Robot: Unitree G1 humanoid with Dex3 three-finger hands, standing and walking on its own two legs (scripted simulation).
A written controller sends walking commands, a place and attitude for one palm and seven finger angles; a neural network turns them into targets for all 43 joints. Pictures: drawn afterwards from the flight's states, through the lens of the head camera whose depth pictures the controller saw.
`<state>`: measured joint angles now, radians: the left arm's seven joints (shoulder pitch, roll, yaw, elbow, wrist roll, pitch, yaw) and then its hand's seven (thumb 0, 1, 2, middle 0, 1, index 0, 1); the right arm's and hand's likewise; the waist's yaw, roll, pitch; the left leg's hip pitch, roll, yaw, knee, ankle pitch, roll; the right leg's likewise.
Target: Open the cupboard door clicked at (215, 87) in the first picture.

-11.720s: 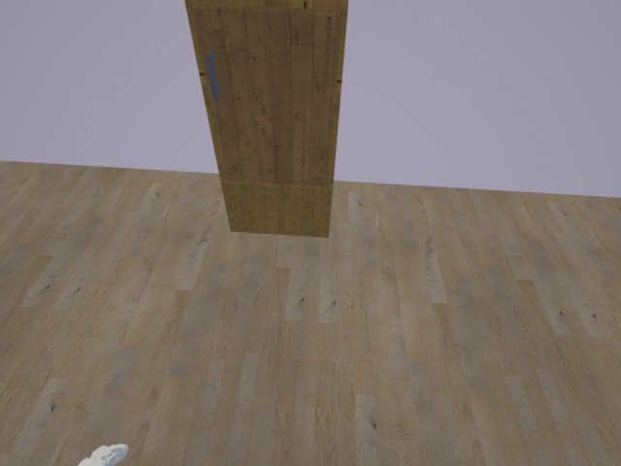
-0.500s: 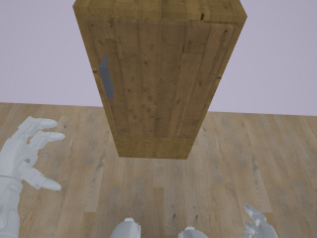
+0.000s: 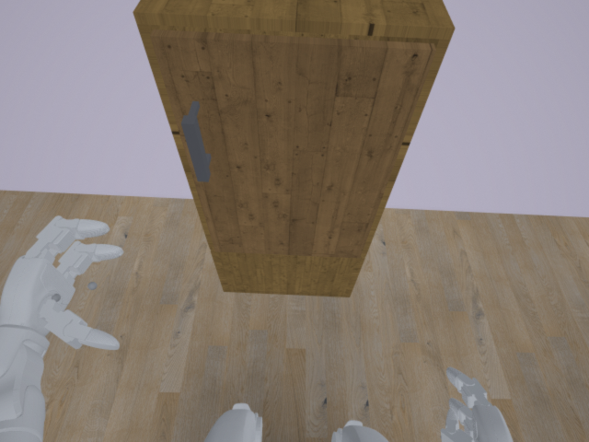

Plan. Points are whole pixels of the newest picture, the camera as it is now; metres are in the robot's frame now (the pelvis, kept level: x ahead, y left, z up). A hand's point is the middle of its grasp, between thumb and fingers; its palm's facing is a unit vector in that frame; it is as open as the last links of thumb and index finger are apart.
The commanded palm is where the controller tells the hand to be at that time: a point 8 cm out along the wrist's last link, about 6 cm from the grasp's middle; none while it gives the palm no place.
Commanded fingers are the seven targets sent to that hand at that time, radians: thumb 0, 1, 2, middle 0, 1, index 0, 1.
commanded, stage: move the hooked fingers beside the handle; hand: left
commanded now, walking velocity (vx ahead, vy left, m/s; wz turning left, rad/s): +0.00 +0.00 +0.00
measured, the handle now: (199, 143) +0.57 +0.20 +0.04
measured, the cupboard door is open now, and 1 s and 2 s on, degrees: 0 0 0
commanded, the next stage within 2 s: none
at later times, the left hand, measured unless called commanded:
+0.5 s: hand (118, 231) +0.37 +0.27 +0.05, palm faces -0.01 -1.00 -0.02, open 14.0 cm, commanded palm +0.35 +0.32 +0.05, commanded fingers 0.00 -0.50 0.30 -0.30 -1.20 -0.30 -1.20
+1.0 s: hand (140, 194) +0.44 +0.26 +0.05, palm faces +0.00 -1.00 -0.02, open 14.0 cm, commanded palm +0.42 +0.30 +0.05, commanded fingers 0.00 -0.50 0.30 -0.30 -1.20 -0.30 -1.20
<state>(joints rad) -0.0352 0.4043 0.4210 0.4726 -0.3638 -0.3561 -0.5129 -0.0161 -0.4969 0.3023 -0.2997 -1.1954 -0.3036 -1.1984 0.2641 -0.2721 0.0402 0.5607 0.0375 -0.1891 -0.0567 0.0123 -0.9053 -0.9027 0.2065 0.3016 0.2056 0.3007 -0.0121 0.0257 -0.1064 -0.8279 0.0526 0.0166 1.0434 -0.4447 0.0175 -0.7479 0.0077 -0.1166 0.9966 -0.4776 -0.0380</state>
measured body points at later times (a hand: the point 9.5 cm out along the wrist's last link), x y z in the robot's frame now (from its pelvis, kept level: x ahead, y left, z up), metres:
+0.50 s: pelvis +0.00 +0.01 -0.01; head +0.09 +0.03 +0.43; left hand +0.37 +0.32 +0.05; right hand +0.11 -0.25 -0.10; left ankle +0.04 +0.11 -0.67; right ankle +0.01 -0.10 -0.67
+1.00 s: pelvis +0.00 +0.02 -0.01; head +0.11 +0.04 +0.42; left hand +0.43 +0.31 +0.05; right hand +0.06 -0.26 -0.12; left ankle +0.04 +0.11 -0.67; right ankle +0.01 -0.10 -0.67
